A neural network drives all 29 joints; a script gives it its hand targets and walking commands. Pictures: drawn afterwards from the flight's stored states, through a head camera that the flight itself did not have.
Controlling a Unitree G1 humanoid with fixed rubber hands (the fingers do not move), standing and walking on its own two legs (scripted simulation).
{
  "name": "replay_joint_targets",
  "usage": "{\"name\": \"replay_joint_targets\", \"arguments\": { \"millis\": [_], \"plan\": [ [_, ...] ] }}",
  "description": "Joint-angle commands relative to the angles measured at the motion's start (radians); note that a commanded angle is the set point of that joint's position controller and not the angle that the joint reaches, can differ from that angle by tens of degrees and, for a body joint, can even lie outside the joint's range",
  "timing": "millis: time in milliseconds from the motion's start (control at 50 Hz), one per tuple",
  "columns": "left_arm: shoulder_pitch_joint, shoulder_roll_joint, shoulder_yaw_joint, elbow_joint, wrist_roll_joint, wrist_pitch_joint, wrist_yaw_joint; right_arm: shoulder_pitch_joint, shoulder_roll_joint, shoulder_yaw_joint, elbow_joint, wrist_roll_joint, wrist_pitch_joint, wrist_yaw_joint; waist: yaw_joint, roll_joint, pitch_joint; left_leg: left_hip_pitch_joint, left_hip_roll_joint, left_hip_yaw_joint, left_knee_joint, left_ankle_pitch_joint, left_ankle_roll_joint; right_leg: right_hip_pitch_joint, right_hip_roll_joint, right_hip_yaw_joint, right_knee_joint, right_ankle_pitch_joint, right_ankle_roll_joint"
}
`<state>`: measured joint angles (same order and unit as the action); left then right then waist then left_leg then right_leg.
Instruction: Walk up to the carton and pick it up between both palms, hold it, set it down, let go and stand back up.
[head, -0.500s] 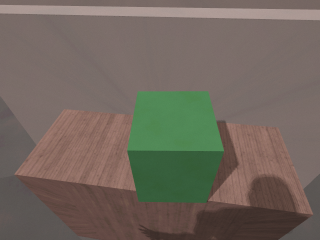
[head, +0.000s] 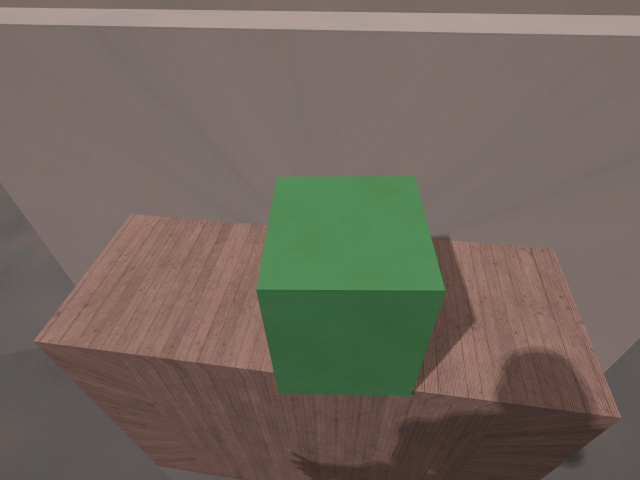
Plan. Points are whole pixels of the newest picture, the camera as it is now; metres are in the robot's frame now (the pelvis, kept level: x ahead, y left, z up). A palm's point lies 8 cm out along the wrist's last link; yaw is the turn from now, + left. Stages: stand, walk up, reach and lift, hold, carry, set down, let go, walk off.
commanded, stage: stand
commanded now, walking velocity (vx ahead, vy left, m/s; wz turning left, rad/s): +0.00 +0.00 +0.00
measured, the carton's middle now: (344, 287) +0.40 +0.00 +0.03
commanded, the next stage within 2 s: none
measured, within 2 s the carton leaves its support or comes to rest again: neither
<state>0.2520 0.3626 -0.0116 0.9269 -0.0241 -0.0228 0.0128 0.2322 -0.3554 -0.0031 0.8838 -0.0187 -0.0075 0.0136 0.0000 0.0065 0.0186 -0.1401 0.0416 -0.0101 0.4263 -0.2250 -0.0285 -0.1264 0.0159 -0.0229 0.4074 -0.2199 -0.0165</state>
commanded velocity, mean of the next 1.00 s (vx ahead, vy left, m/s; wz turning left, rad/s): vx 0.00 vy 0.00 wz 0.00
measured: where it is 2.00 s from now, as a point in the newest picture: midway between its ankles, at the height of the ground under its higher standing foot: outside the picture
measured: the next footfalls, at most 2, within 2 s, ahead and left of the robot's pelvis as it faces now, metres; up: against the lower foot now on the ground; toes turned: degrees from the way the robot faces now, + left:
none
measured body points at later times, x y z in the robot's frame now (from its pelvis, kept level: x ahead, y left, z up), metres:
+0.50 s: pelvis -0.01 +0.00 +0.00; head -0.02 +0.00 +0.45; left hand +0.06 +0.30 -0.12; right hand +0.08 -0.30 -0.12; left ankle +0.01 +0.14 -0.74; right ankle +0.00 -0.11 -0.74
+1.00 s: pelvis -0.01 +0.00 +0.00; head -0.01 +0.00 +0.45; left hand +0.06 +0.30 -0.12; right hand +0.07 -0.30 -0.12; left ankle +0.01 +0.14 -0.74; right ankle +0.00 -0.11 -0.74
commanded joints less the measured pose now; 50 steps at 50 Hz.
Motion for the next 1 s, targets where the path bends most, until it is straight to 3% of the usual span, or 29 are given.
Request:
{"name": "replay_joint_targets", "arguments": {
  "millis": [0, 40, 80, 180, 220, 340, 380, 400, 460, 520, 540, 560, 600, 620, 680, 720, 740, 800, 860, 880, 980],
  "plan": [
    [-0.07, 0.219, 0.056, -0.008, 0.045, -0.031, -0.005, -0.068, -0.216, -0.051, 0.013, 0.002, -0.018, -0.01, -0.007, 0.025, 0.022, -0.001, 0.076, -0.071, -0.093, 0.072, 0.065, -0.035, -0.133, 0.133, -0.115, 0.112, -0.023],
    [-0.086, 0.233, 0.061, -0.007, 0.053, -0.032, -0.005, -0.07, -0.212, -0.051, 0.016, 0.001, -0.022, -0.007, -0.01, -0.009, 0.041, -0.012, 0.077, -0.073, -0.101, 0.056, 0.064, -0.054, -0.139, 0.138, -0.116, 0.08, -0.026],
    [-0.073, 0.218, 0.056, -0.004, 0.044, -0.031, -0.011, -0.069, -0.21, -0.051, 0.014, 0.005, -0.021, -0.01, -0.007, 0.025, 0.027, 0.0, 0.076, -0.073, -0.105, 0.063, 0.066, -0.045, -0.136, 0.139, -0.115, 0.097, -0.024],
    [-0.06, 0.228, 0.056, 0.002, 0.042, -0.032, -0.004, -0.078, -0.215, -0.049, 0.024, 0.005, -0.019, -0.01, 0.004, 0.019, 0.021, -0.003, 0.08, -0.079, -0.104, 0.081, 0.065, -0.028, -0.135, 0.138, -0.108, 0.119, -0.026],
    [-0.068, 0.219, 0.053, 0.006, 0.045, -0.031, -0.006, -0.07, -0.213, -0.053, 0.03, 0.005, -0.021, -0.009, -0.004, -0.01, 0.027, 0.007, 0.08, -0.076, -0.097, 0.077, 0.064, -0.047, -0.135, 0.139, -0.122, 0.103, -0.024],
    [-0.081, 0.225, 0.054, 0.006, 0.041, -0.028, -0.003, -0.087, -0.202, -0.046, 0.024, 0.01, -0.017, -0.007, -0.007, 0.019, 0.022, -0.001, 0.078, -0.07, -0.099, 0.068, 0.059, -0.037, -0.138, 0.141, -0.114, 0.118, -0.023],
    [-0.087, 0.233, 0.058, 0.009, 0.044, -0.029, -0.006, -0.082, -0.2, -0.044, 0.032, 0.007, -0.015, -0.009, -0.003, -0.014, 0.048, 0.0, 0.076, -0.075, -0.108, 0.08, 0.056, -0.058, -0.135, 0.135, -0.123, 0.079, -0.021],
    [-0.082, 0.221, 0.052, 0.006, 0.046, -0.027, -0.006, -0.081, -0.219, -0.051, 0.034, 0.004, -0.016, -0.01, -0.009, 0.017, 0.034, -0.001, 0.077, -0.071, -0.105, 0.068, 0.06, -0.048, -0.131, 0.135, -0.122, 0.088, -0.018],
    [-0.084, 0.217, 0.052, 0.003, 0.041, -0.027, -0.007, -0.088, -0.207, -0.045, 0.033, 0.006, -0.017, -0.011, 0.0, 0.028, 0.045, -0.022, 0.08, -0.081, -0.11, 0.058, 0.061, -0.04, -0.135, 0.14, -0.123, 0.078, -0.02],
    [-0.092, 0.225, 0.054, 0.009, 0.045, -0.026, -0.005, -0.091, -0.2, -0.048, 0.028, 0.009, -0.017, -0.01, -0.011, -0.017, 0.048, -0.007, 0.079, -0.078, -0.11, 0.044, 0.059, -0.061, -0.134, 0.138, -0.128, 0.061, -0.021],
    [-0.084, 0.227, 0.057, 0.012, 0.045, -0.026, -0.005, -0.089, -0.201, -0.047, 0.034, 0.007, -0.02, -0.008, -0.007, 0.017, 0.039, -0.017, 0.076, -0.075, -0.109, 0.041, 0.059, -0.044, -0.136, 0.144, -0.135, 0.069, -0.02],
    [-0.079, 0.233, 0.058, 0.011, 0.045, -0.025, -0.007, -0.081, -0.207, -0.049, 0.032, 0.008, -0.016, -0.009, -0.006, 0.003, 0.055, -0.013, 0.078, -0.074, -0.115, 0.044, 0.058, -0.056, -0.136, 0.142, -0.132, 0.062, -0.022],
    [-0.094, 0.224, 0.055, 0.007, 0.043, -0.026, -0.007, -0.089, -0.208, -0.052, 0.029, 0.006, -0.018, -0.012, -0.009, 0.029, 0.041, -0.011, 0.078, -0.075, -0.113, 0.058, 0.059, -0.043, -0.14, 0.14, -0.125, 0.083, -0.021],
    [-0.092, 0.226, 0.055, 0.008, 0.043, -0.027, -0.006, -0.09, -0.206, -0.049, 0.032, 0.008, -0.019, -0.009, -0.007, 0.007, 0.031, -0.01, 0.08, -0.08, -0.111, 0.064, 0.057, -0.038, -0.132, 0.137, -0.124, 0.096, -0.018],
    [-0.09, 0.217, 0.05, 0.009, 0.038, -0.027, -0.006, -0.095, -0.209, -0.048, 0.03, 0.009, -0.019, -0.009, -0.003, 0.029, 0.042, -0.009, 0.081, -0.079, -0.114, 0.089, 0.058, -0.043, -0.135, 0.136, -0.111, 0.121, -0.02],
    [-0.086, 0.228, 0.054, 0.015, 0.044, -0.027, -0.001, -0.083, -0.211, -0.053, 0.036, 0.009, -0.017, -0.008, -0.009, -0.01, 0.047, -0.002, 0.082, -0.083, -0.117, 0.092, 0.056, -0.051, -0.134, 0.124, -0.113, 0.11, -0.022],
    [-0.086, 0.224, 0.054, 0.012, 0.041, -0.028, -0.003, -0.085, -0.207, -0.048, 0.035, 0.012, -0.016, -0.009, -0.005, 0.019, 0.036, 0.003, 0.081, -0.08, -0.109, 0.089, 0.06, -0.043, -0.133, 0.135, -0.117, 0.093, -0.023],
    [-0.084, 0.216, 0.05, 0.008, 0.039, -0.026, -0.007, -0.089, -0.211, -0.052, 0.034, 0.009, -0.015, -0.012, -0.011, 0.022, 0.033, 0.007, 0.079, -0.071, -0.104, 0.079, 0.057, -0.041, -0.139, 0.141, -0.126, 0.104, -0.022],
    [-0.07, 0.221, 0.052, 0.017, 0.037, -0.026, -0.009, -0.09, -0.209, -0.049, 0.038, 0.008, -0.013, -0.011, 0.002, 0.015, 0.028, -0.001, 0.08, -0.07, -0.111, 0.088, 0.055, -0.019, -0.135, 0.131, -0.119, 0.122, -0.018],
    [-0.083, 0.218, 0.052, 0.015, 0.041, -0.025, -0.006, -0.092, -0.212, -0.048, 0.033, 0.007, -0.015, -0.01, -0.007, -0.014, 0.022, 0.012, 0.083, -0.076, -0.11, 0.091, 0.054, -0.03, -0.136, 0.129, -0.114, 0.131, -0.02],
    [-0.085, 0.224, 0.054, 0.007, 0.038, -0.023, -0.006, -0.09, -0.2, -0.043, 0.034, 0.01, -0.015, -0.012, -0.007, 0.024, 0.027, 0.005, 0.081, -0.076, -0.116, 0.079, 0.057, -0.031, -0.134, 0.133, -0.116, 0.112, -0.018]
  ]
}}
